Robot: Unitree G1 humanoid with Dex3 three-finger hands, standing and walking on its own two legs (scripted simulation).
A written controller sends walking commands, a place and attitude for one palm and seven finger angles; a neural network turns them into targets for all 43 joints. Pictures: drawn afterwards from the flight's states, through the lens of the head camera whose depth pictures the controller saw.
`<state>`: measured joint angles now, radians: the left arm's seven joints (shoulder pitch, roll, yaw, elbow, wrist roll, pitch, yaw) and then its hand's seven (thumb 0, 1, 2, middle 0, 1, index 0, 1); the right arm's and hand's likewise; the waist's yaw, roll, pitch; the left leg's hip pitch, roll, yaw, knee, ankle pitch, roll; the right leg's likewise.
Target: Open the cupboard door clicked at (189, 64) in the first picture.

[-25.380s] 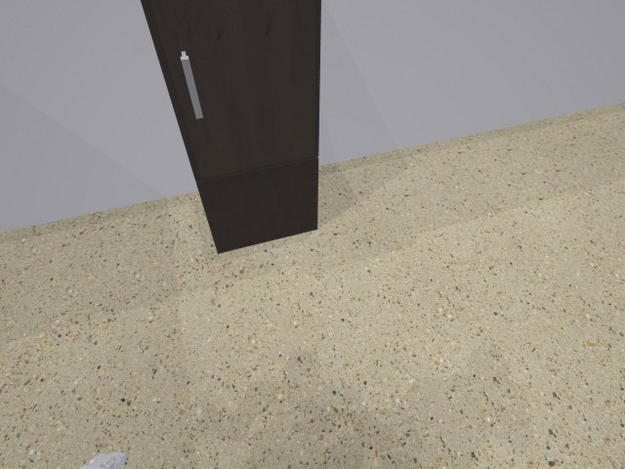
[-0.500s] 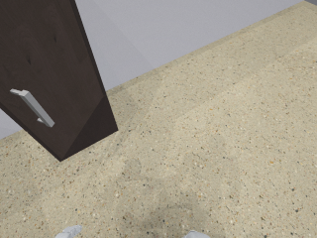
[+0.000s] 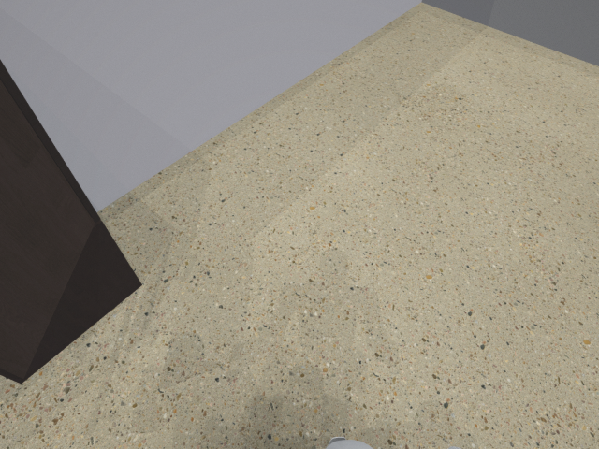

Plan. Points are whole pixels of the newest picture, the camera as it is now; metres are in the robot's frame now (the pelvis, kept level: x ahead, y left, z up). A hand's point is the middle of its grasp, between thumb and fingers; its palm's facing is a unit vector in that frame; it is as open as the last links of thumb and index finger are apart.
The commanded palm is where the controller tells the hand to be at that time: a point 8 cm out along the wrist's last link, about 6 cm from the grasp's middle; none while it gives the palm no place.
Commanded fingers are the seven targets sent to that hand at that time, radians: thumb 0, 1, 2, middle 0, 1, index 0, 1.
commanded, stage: walk to a spot facing it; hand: left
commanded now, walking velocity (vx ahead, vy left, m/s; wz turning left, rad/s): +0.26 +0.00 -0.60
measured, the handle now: out of the picture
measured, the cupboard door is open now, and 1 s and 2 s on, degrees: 37 37 37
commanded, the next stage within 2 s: turn to face it in 1.42 s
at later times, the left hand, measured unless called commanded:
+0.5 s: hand (220, 413) +0.18 +0.13 -0.16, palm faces -0.27 -0.94 -0.20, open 7.4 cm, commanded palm none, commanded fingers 0.00 0.90 0.90 -0.20 -0.30 -0.20 -0.30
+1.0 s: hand (348, 249) +0.50 -0.07 -0.15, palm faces -0.59 -0.78 -0.19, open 7.4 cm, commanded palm none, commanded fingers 0.00 0.90 0.90 -0.20 -0.30 -0.20 -0.30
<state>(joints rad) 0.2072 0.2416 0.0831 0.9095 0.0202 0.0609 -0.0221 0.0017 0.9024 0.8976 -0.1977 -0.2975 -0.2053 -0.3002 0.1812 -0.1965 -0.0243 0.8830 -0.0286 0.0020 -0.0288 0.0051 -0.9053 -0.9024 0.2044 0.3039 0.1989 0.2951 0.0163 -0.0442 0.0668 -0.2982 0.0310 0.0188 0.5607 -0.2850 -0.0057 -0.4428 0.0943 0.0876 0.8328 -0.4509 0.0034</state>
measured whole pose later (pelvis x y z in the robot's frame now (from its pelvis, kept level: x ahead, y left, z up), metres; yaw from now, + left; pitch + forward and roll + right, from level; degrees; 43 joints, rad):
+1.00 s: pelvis +0.28 -0.14 +0.00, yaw -33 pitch +1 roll +1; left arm 0.06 0.20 0.07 0.94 0.03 0.00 -0.06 0.00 0.91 0.90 -0.19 -0.30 -0.20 -0.30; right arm 0.49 -0.14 -0.02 1.09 -0.04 -0.05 0.00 0.01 -0.90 -0.90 0.20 0.30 0.20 0.30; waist -0.07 0.00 0.08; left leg -0.01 0.12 0.28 0.41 -0.39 -0.07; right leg -0.49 -0.06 -0.12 0.65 -0.21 -0.05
